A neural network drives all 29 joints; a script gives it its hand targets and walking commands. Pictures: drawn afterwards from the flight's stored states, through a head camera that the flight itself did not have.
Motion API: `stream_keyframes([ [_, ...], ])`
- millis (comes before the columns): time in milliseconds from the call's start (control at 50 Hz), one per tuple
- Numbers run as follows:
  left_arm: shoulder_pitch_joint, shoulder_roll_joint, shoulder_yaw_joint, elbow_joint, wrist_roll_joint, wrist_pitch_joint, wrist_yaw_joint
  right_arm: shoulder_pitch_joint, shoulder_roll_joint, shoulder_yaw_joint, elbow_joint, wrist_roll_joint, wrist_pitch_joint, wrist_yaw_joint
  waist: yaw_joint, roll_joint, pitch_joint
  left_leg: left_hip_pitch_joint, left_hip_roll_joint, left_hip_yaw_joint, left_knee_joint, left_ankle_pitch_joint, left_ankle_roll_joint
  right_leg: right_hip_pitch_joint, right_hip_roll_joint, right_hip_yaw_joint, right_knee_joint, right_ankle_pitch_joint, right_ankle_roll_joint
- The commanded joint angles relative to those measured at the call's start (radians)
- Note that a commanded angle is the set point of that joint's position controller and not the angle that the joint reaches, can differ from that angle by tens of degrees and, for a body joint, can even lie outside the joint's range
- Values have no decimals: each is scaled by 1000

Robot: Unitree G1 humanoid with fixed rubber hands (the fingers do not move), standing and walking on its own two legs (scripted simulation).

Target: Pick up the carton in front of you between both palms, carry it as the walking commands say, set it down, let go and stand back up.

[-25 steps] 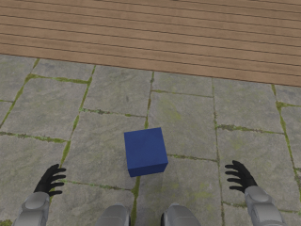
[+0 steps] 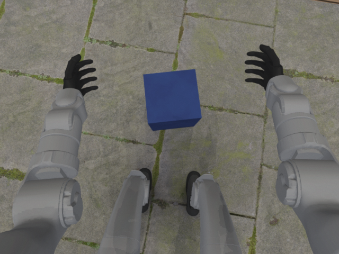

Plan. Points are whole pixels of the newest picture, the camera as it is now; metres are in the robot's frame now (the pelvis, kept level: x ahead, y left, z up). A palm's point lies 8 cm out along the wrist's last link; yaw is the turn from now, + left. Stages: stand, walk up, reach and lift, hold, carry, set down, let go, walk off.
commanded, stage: reach and lift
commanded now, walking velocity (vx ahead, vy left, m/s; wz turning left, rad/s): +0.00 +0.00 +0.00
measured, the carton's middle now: (171, 103) +0.53 +0.02 -0.54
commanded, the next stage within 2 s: none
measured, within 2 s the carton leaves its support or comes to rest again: leaves its support in 2.00 s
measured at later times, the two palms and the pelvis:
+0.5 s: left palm (105, 76) +0.51 +0.21 -0.19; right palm (238, 63) +0.57 -0.17 -0.19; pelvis +0.03 +0.00 -0.05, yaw +1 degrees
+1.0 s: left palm (123, 100) +0.50 +0.21 -0.42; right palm (218, 92) +0.56 -0.16 -0.42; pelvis -0.03 +0.00 -0.26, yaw +2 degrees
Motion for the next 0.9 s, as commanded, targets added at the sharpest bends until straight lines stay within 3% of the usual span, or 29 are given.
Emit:
stream_keyframes([
  [0,-360,115,50,-56,9,-2,14,-419,-158,-29,-14,-9,-5,4,20,-39,-823,273,-49,62,-99,-34,-30,391,45,-7,-105,-53,20],
  [140,-551,84,139,-20,61,-21,21,-669,-162,-71,82,-68,-26,16,43,-75,-944,197,-65,80,-49,7,-38,362,63,-2,-65,-10,19],
  [260,-506,47,208,-80,124,-83,6,-658,-113,-118,32,-140,-75,7,50,-111,-1135,178,-85,88,-16,278,-33,486,76,15,-8,340,23],
  [340,-437,5,237,-78,156,-141,-16,-585,-38,-155,7,-170,-119,-3,52,-127,-1121,18,-88,79,30,403,-32,472,67,42,69,565,20],
  [400,-383,-20,249,-45,168,-179,-25,-516,5,-176,15,-185,-145,-14,42,-123,-1077,-125,-88,70,99,429,-40,379,63,58,146,643,21],
  [540,-372,-14,219,3,134,-223,-16,-471,-4,-154,18,-152,-184,-56,8,-78,-1038,-296,-86,55,327,357,-67,35,68,43,352,469,25],
  [680,-491,86,79,-27,-12,-211,45,-607,-123,5,-21,20,-186,-102,17,-77,-1261,-224,-80,66,578,352,-63,-55,65,4,605,377,30],
  [780,-621,138,8,-28,-101,-176,74,-745,-186,89,-18,119,-160,-112,27,-113,-1280,-259,-68,84,685,192,-50,-68,51,-8,711,202,28],
  [880,-745,158,-8,76,-123,-151,78,-861,-213,132,95,156,-139,-106,32,-119,-1097,-340,-46,85,754,3,-39,-197,24,-5,765,-13,21],
])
